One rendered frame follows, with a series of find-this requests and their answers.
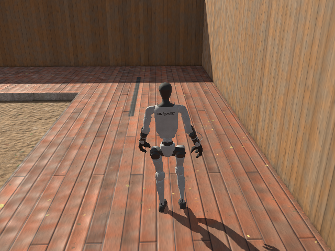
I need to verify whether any right robot upper arm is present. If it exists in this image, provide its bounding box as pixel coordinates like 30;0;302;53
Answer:
177;105;193;134

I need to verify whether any robot right hand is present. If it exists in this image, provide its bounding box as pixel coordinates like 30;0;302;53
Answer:
191;144;203;158

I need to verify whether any robot left forearm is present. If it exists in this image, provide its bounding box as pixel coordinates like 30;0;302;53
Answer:
139;127;148;144

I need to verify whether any left robot upper arm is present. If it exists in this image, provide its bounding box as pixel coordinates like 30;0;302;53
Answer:
142;106;155;134

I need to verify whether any robot right forearm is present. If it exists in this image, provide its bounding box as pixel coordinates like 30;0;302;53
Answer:
188;125;200;147

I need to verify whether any robot left hand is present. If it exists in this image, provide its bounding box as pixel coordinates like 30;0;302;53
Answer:
138;142;151;153

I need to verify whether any left robot thigh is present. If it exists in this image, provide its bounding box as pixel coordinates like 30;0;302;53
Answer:
150;146;165;181

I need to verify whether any robot right shin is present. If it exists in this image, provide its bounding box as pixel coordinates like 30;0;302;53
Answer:
177;166;185;202

